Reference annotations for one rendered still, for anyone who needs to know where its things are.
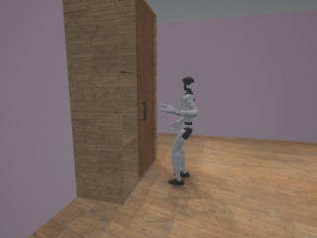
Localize wardrobe door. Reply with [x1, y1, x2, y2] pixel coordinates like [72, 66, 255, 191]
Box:
[135, 0, 155, 178]

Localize left robot forearm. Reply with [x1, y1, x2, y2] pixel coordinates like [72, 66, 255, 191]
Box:
[173, 108, 198, 117]

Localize left robot shin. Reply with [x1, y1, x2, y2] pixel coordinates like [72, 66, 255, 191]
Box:
[170, 154, 181, 181]

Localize left robot hand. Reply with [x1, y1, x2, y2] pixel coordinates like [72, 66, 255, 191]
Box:
[158, 103, 174, 114]

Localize right robot hand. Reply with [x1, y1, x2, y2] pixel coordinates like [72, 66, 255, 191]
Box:
[169, 120, 181, 131]

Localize robot right thigh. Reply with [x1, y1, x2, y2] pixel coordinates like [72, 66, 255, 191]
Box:
[177, 128, 185, 155]

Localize handle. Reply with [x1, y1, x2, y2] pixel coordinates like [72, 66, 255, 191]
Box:
[142, 102, 147, 121]

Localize robot left upper arm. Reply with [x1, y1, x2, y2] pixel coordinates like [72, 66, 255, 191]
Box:
[183, 94, 198, 117]

